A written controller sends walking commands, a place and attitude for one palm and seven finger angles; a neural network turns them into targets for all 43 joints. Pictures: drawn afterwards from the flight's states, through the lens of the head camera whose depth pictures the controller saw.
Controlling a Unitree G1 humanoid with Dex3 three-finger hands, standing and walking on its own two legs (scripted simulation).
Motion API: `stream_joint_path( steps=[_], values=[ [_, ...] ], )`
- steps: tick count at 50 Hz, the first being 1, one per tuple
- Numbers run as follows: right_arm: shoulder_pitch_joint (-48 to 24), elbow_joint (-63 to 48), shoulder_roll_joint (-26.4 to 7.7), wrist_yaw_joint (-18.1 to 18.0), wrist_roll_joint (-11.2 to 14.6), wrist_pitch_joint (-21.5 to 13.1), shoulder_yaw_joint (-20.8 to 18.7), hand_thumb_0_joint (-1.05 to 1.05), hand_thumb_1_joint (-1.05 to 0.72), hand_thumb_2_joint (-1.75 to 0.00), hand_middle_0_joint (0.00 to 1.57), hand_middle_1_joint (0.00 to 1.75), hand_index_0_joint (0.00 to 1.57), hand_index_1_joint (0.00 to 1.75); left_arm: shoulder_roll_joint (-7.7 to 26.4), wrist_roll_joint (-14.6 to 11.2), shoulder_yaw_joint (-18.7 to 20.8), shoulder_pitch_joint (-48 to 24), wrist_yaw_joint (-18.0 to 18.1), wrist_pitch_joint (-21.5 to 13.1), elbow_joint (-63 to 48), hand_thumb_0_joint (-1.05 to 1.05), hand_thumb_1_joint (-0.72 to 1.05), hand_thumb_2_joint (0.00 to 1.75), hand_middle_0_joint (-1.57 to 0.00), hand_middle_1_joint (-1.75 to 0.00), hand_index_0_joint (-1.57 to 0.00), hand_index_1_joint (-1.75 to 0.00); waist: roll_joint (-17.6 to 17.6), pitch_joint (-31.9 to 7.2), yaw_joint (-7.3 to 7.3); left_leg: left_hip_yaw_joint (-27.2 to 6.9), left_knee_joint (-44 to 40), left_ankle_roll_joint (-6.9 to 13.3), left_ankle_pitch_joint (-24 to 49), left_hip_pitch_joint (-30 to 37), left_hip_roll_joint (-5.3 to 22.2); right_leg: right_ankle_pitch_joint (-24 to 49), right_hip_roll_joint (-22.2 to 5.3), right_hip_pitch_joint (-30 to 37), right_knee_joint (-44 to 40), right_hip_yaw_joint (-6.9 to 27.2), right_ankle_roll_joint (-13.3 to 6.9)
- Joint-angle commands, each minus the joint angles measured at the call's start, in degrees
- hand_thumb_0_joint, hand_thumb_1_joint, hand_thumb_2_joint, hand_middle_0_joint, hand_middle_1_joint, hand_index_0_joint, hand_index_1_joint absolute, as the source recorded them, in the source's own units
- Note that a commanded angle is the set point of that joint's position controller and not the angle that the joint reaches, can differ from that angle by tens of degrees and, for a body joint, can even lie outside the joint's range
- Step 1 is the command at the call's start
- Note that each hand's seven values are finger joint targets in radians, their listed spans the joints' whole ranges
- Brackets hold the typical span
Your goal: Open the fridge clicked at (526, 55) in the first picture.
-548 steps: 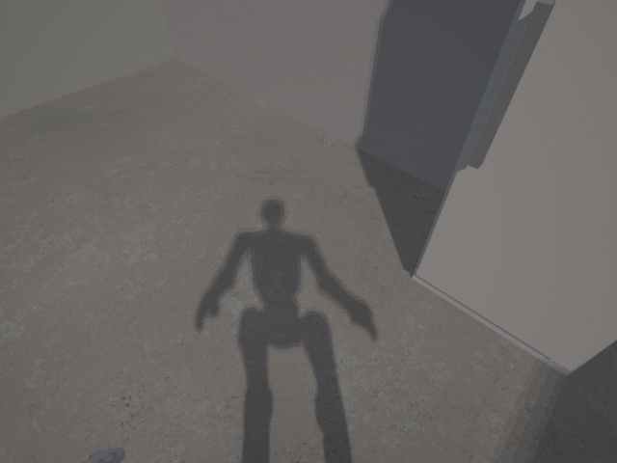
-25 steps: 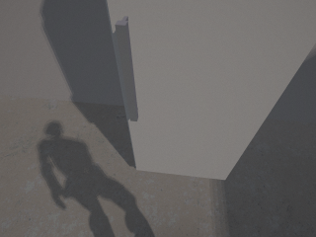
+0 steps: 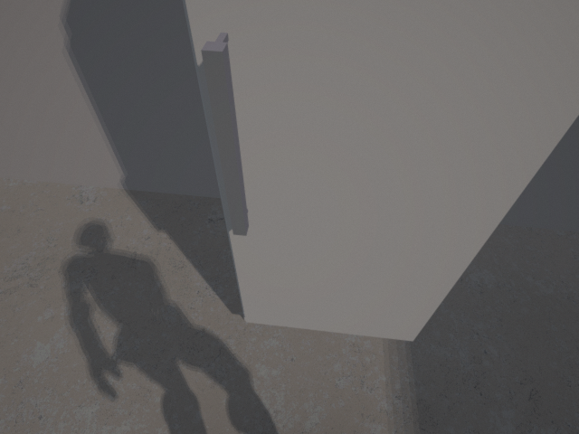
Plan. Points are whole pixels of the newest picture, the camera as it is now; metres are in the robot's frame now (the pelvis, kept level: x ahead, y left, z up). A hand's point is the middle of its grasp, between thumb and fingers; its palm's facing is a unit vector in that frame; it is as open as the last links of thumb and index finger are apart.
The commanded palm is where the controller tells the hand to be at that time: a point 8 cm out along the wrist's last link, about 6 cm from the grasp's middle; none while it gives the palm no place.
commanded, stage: come to a stop and stand still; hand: left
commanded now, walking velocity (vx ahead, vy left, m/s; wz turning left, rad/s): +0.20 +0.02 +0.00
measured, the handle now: (233, 152) +0.53 +0.14 +0.09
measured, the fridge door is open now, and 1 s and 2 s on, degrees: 0 0 0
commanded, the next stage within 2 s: look again from close up in 1.62 s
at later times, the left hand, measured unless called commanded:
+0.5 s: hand (173, 433) +0.15 +0.20 -0.17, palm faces -0.03 -0.98 -0.21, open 7.3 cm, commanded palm none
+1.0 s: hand out of the picture +0.14 +0.18 -0.18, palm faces +0.04 -0.98 -0.19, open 7.3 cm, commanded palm none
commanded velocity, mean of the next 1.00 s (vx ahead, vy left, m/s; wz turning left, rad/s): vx -0.09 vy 0.02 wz -0.01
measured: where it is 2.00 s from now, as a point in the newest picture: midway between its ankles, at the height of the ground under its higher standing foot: outside the picture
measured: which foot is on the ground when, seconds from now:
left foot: up 0.00-0.12, down 0.14-0.60, up 0.62-0.94, down 0.96-1.00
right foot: down 0.00-0.14, up 0.16-0.58, down 0.60-0.98, up 1.00-1.00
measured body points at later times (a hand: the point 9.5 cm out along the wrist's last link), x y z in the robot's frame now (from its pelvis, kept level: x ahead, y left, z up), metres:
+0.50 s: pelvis +0.09 +0.01 +0.01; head +0.16 +0.03 +0.45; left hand +0.15 +0.25 -0.15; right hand +0.07 -0.20 -0.14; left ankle +0.03 +0.12 -0.73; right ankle +0.10 -0.12 -0.68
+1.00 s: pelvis +0.07 +0.00 +0.00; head +0.10 +0.02 +0.44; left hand +0.14 +0.24 -0.16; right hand +0.15 -0.25 -0.14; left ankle +0.08 +0.11 -0.73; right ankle +0.13 -0.13 -0.72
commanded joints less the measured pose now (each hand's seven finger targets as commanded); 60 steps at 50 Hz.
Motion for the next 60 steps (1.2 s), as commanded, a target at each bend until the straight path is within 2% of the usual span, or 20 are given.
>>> stream_joint_path(
  steps=[1, 5, 6, 7, 8, 9, 12, 18, 25, 28, 30, 31, 35, 42, 46, 48, 49, 52, 58, 60],
  values=[
    [-6.08, -5.97, -3.48, 0.17, 0.5, -2.64, -1.02, 0.0, -0.9, -0.9, 0.2, 0.3, 0.2, 0.3, 8.73, 0.37, 2.77, 12.09, 1.55, -1.35, 0.74, 0.0, 0.9, 0.9, -0.2, -0.3, -0.2, -0.3, -9.33, 4.33, 3.97, 0.63, 10.68, 0.23, -7.4, -23.87, -0.17, 32.73, -20.01, 17.26, -11.24, 23.83, -13.28],
    [3.79, -2.72, -1.61, 0.22, 0.86, -3.14, -1.0, 0.0, -0.9, -0.9, 0.2, 0.3, 0.2, 0.3, 8.12, -0.02, 2.33, 4.04, 1.41, -1.22, -1.27, 0.0, 0.9, 0.9, -0.2, -0.3, -0.2, -0.3, -5.1, 0.9, -3.71, 2.29, -10.88, 1.03, 6.04, 1.43, -1.62, 31.83, -12.94, 1.69, -1.58, 10.82, -7.15],
    [11.35, -0.12, -4.42, -0.41, 0.38, -3.45, -1.56, 0.0, -0.9, -0.9, 0.2, 0.3, 0.2, 0.3, 6.18, -0.55, 1.92, 2.11, 1.02, -0.96, -2.55, 0.0, 0.9, 0.9, -0.2, -0.3, -0.2, -0.3, 1.64, -0.5, -6.3, -4.37, -15.21, 3.22, 11.81, 14.17, 3.7, 22.5, -7.09, -9.09, 10.53, 5.14, -3.85],
    [16.32, 0.94, -9.43, -0.95, -0.17, -3.38, -2.67, 0.0, -0.9, -0.9, 0.2, 0.3, 0.2, 0.3, 3.04, -0.78, 1.22, 1.14, 0.85, -0.93, -3.83, 0.0, 0.9, 0.9, -0.2, -0.3, -0.2, -0.3, 17.22, -0.64, -6.89, -22.2, -18.63, 8.6, 26.63, 19.51, 19.44, -6.41, -0.97, -21.47, 24.84, -2.99, 0.05],
    [13.73, -0.05, -8.47, -1.29, 0.0, -2.07, -1.68, 0.0, -0.9, -0.9, 0.2, 0.3, 0.2, 0.3, 4.27, -0.7, 1.46, 0.53, 1.5, -0.56, -4.11, 0.0, 0.9, 0.9, -0.2, -0.3, -0.2, -0.3, 11.01, 1.71, -5.54, -24.47, -19.68, 12.56, 33.98, 12.98, 23.31, -11.15, -3.7, -20.51, 29.44, 0.0, 0.18],
    [7.22, -2.0, -5.83, -0.9, 0.02, -1.59, -0.96, 0.0, -0.9, -0.9, 0.2, 0.3, 0.2, 0.3, 3.15, -0.12, 1.19, 1.59, 1.87, -0.09, -3.3, 0.0, 0.9, 0.9, -0.2, -0.3, -0.2, -0.3, 3.91, 6.49, -2.63, -18.47, -20.68, 12.74, 31.7, 2.74, 21.62, -9.86, -6.08, -17.06, 28.57, 0.43, 0.28],
    [0.26, -3.19, -2.6, -1.59, 0.27, -2.31, 0.57, 0.0, -0.9, -0.9, 0.2, 0.3, 0.2, 0.3, 0.57, 0.07, 0.4, 3.74, 1.5, 1.28, -0.84, 0.0, 0.9, 0.9, -0.2, -0.3, -0.2, -0.3, 4.7, 12.48, 0.88, -9.67, -20.62, 9.53, 47.29, -7.6, 16.02, -4.28, -8.54, -10.79, 22.1, -1.12, 2.75],
    [3.76, -2.33, -7.77, -3.04, 0.31, -0.56, -2.3, 0.0, -0.9, -0.9, 0.2, 0.3, 0.2, 0.3, 4.03, 0.47, 1.61, -2.11, 1.46, 3.38, -4.36, 0.0, 0.9, 0.9, -0.2, -0.3, -0.2, -0.3, 6.25, 2.2, -2.21, -6.42, -12.01, 8.3, 74.22, 11.74, 16.47, -2.19, -5.46, -16.96, 20.46, -5.07, 3.31],
    [-1.36, -4.49, -7.69, -2.53, -0.7, 0.48, -4.02, 0.0, -0.9, -0.9, 0.2, 0.3, 0.2, 0.3, 4.29, 0.14, 2.31, -9.1, 1.01, 3.26, -8.97, 0.0, 0.9, 0.9, -0.2, -0.3, -0.2, -0.3, 11.91, 0.46, -1.7, -2.98, -9.21, 6.78, 63.72, 11.66, 13.88, -0.13, -5.65, -15.31, 13.04, -4.97, 2.29],
    [-0.83, -5.05, -7.98, -1.49, 0.06, 0.83, -4.46, 0.0, -0.9, -0.9, 0.2, 0.3, 0.2, 0.3, 6.94, 0.39, 2.75, -3.4, 0.88, 1.41, -7.49, 0.0, 0.9, 0.9, -0.2, -0.3, -0.2, -0.3, 5.86, -3.34, 1.2, -1.12, 0.64, 2.57, 50.19, 8.45, 9.46, 20.18, -6.07, -1.38, -6.6, -6.79, 2.83],
    [2.99, -6.27, -2.37, -0.72, 1.27, 1.17, -3.88, 0.0, -0.9, -0.9, 0.2, 0.3, 0.2, 0.3, 15.52, 0.62, 4.25, 0.19, 1.95, 0.68, -6.23, 0.0, 0.9, 0.9, -0.2, -0.3, -0.2, -0.3, -18.41, -11.3, 1.77, 1.78, 20.37, -1.83, -10.68, -9.35, -3.28, 73.5, -26.87, 15.6, -2.36, 12.58, -5.95],
    [2.72, -6.38, -3.58, -1.24, 1.49, 1.82, -3.79, 0.0, -0.9, -0.9, 0.2, 0.3, 0.2, 0.3, 14.68, -0.02, 3.55, -0.44, 2.08, 0.85, -6.96, 0.0, 0.9, 0.9, -0.2, -0.3, -0.2, -0.3, -16.86, -11.89, 1.79, -4.95, 25.09, -1.36, -16.25, -9.91, -2.34, 72.63, -30.08, 12.44, -3.71, 11.86, -10.59],
    [-3.81, -6.71, -3.64, -0.4, 0.77, 3.2, -3.82, 0.0, -0.9, -0.9, 0.2, 0.3, 0.2, 0.3, 11.98, 0.21, 3.16, -7.94, 2.7, 1.73, -8.85, 0.0, 0.9, 0.9, -0.2, -0.3, -0.2, -0.3, -13.0, -0.39, 1.0, -5.21, 33.04, -2.66, -8.3, -15.57, -0.86, 52.81, -24.85, 0.83, -7.05, 7.63, -10.03],
    [-5.91, -8.38, -2.53, 0.72, 0.76, 2.74, -3.16, 0.0, -0.9, -0.9, 0.2, 0.3, 0.2, 0.3, 13.9, 0.86, 4.02, -7.93, 2.42, 1.77, -9.71, 0.0, 0.9, 0.9, -0.2, -0.3, -0.2, -0.3, -10.22, -4.19, 1.42, -0.8, 12.73, -3.69, -2.76, -10.79, -1.98, 36.95, -22.28, 1.66, -8.05, 6.63, -8.72],
    [0.45, -6.88, -2.62, 0.53, 0.89, 1.75, -2.99, 0.0, -0.9, -0.9, 0.2, 0.3, 0.2, 0.3, 12.87, 0.24, 3.8, -10.8, 1.84, 2.72, -10.35, 0.0, 0.9, 0.9, -0.2, -0.3, -0.2, -0.3, -8.74, -3.82, -2.34, 1.37, -8.79, -2.48, 10.48, 4.53, -2.89, 15.77, -17.66, -8.55, -5.79, 4.52, -3.42],
    [-0.8, -8.41, -8.61, 0.14, 0.1, 0.97, -3.79, 0.0, -0.9, -0.9, 0.2, 0.3, 0.2, 0.3, 6.74, -0.56, 2.58, -9.7, 1.54, 3.61, -11.51, 0.0, 0.9, 0.9, -0.2, -0.3, -0.2, -0.3, 14.24, -0.54, -1.87, -16.04, -20.03, 3.05, 15.05, 2.59, 12.42, -4.81, -7.08, -15.64, 6.28, -4.2, 2.68],
    [-4.69, -10.16, -10.07, 0.01, -0.36, 1.58, -3.72, 0.0, -0.9, -0.9, 0.2, 0.3, 0.2, 0.3, 6.73, -0.36, 2.44, -11.03, 1.77, 4.09, -11.45, 0.0, 0.9, 0.9, -0.2, -0.3, -0.2, -0.3, 15.74, 3.31, -1.97, -19.71, -23.82, 8.01, 13.32, -8.6, 16.76, -10.44, -5.58, -12.24, 14.26, -3.82, 3.24],
    [-11.8, -11.49, -6.59, -0.35, -0.49, 0.97, -2.33, 0.0, -0.9, -0.9, 0.2, 0.3, 0.2, 0.3, 5.98, 0.7, 2.33, -6.99, 1.29, 4.3, -8.41, 0.0, 0.9, 0.9, -0.2, -0.3, -0.2, -0.3, 12.2, 5.47, 1.88, -13.36, -24.41, 7.62, 5.63, -15.29, 11.17, -3.4, -6.3, -8.22, 21.32, -2.02, 2.35],
    [-6.09, -8.74, -6.72, -0.46, 0.09, 0.69, -2.32, 0.0, -0.9, -0.9, 0.2, 0.3, 0.2, 0.3, 4.41, 0.06, 0.45, -2.22, 1.17, 2.07, -4.99, 0.0, 0.9, 0.9, -0.2, -0.3, -0.2, -0.3, 3.02, -0.16, 0.78, -10.17, -16.29, 6.7, 17.06, -1.59, 8.94, 2.41, -6.89, -2.6, -3.33, -3.98, 3.64],
    [-5.02, -8.02, -4.37, -0.16, 1.21, 0.46, -1.97, 0.0, -0.9, -0.9, 0.2, 0.3, 0.2, 0.3, 7.01, 0.08, 0.12, -1.04, 1.66, 0.76, -3.5, 0.0, 0.9, 0.9, -0.2, -0.3, -0.2, -0.3, -6.2, -1.51, -0.3, -5.52, -10.64, 1.83, 15.6, -2.5, 3.52, 13.71, -12.1, 1.07, -12.02, 5.12, 1.71]
  ],
)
